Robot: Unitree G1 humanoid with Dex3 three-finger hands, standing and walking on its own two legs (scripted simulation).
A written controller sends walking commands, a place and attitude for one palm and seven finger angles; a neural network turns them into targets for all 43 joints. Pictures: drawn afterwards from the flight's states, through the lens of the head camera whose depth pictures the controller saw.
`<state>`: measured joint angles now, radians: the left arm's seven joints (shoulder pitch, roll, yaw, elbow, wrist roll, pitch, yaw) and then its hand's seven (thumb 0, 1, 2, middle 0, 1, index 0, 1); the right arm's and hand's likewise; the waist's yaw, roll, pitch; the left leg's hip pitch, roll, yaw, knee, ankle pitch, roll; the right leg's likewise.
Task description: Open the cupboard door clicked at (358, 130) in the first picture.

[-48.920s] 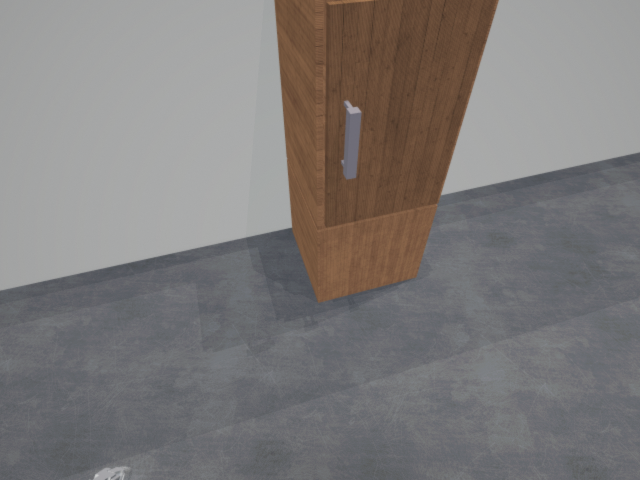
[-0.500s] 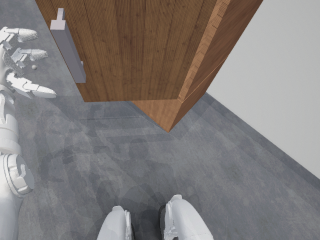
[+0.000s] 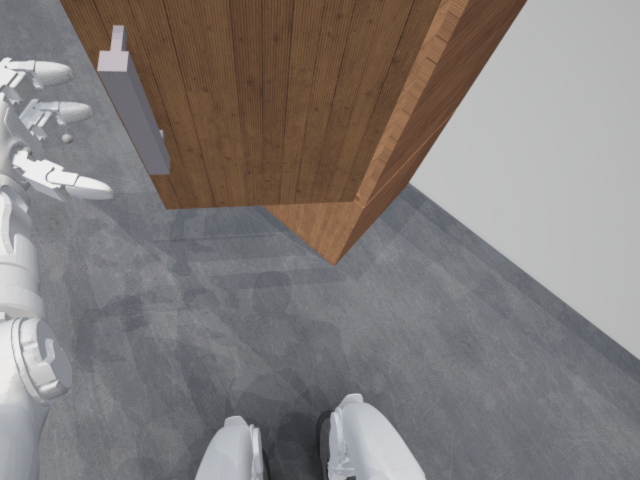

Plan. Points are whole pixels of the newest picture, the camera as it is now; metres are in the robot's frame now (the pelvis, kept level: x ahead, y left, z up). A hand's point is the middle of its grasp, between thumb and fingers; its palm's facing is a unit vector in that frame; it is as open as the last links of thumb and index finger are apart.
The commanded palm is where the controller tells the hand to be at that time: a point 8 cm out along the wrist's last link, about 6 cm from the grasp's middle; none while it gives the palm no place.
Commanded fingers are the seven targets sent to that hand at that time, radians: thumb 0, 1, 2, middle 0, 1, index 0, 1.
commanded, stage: move the hooked fingers beside the handle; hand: left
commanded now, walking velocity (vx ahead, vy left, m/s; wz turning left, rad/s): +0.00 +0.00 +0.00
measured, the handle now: (141, 108) +0.55 +0.18 +0.05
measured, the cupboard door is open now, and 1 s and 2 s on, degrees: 47 47 46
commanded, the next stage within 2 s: slide the fingers in behind the handle in 0.42 s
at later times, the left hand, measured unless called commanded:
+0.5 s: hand (73, 139) +0.49 +0.24 +0.06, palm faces +0.02 -1.00 -0.03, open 14.0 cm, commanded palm +0.48 +0.28 +0.05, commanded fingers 0.00 -0.50 0.30 -0.30 -1.20 -0.30 -1.20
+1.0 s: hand (110, 139) +0.50 +0.21 +0.05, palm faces +0.00 -1.00 -0.03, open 14.0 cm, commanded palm +0.48 +0.24 +0.05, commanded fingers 0.00 -0.50 0.30 -0.30 -1.20 -0.30 -1.20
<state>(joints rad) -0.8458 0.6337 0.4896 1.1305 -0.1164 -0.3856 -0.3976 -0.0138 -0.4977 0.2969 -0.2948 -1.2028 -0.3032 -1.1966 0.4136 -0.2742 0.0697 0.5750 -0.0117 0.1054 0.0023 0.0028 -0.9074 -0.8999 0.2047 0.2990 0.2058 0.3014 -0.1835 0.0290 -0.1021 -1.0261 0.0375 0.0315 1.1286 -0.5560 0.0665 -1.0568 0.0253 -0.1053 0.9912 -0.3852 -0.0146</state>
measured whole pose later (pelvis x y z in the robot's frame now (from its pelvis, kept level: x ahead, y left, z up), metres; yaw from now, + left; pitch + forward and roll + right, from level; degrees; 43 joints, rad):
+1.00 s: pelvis -0.01 -0.01 +0.00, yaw +1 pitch +25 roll -4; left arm -0.89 0.54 0.39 1.15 -0.10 -0.42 -0.30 -0.01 -0.50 0.30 -0.29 -1.20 -0.29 -1.20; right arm 0.39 -0.27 0.06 0.60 -0.02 0.08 0.01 0.00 -0.91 -0.90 0.20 0.30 0.20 0.30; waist -0.17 0.03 -0.11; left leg -1.04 0.03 0.02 1.15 -0.55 0.06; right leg -1.07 0.01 -0.11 1.03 -0.39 -0.02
